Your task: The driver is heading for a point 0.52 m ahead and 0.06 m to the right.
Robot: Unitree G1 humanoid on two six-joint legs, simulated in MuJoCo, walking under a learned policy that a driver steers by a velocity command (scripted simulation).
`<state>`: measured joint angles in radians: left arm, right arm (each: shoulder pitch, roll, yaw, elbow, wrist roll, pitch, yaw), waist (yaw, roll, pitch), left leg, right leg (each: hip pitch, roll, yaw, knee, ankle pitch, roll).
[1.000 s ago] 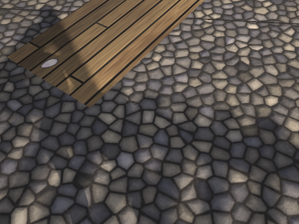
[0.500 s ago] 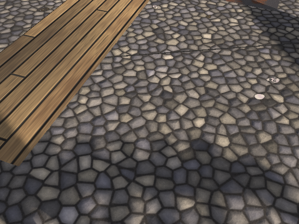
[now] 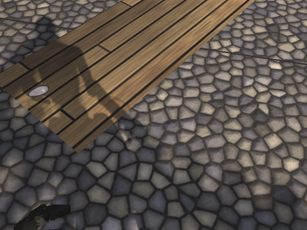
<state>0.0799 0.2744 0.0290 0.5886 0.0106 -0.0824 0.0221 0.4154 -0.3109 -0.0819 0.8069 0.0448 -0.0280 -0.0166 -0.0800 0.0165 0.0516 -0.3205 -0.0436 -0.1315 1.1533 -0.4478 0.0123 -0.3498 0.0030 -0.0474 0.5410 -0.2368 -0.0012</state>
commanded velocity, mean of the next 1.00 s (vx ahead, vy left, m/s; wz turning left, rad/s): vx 0.12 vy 0.00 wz -0.29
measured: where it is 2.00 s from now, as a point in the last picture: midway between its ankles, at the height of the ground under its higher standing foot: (161, 218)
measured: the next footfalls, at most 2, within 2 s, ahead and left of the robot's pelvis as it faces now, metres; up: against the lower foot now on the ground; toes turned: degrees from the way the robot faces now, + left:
left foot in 0.28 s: +0.31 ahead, +0.13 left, +0.00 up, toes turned +11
right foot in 0.70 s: +0.25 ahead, -0.11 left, +0.00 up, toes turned -14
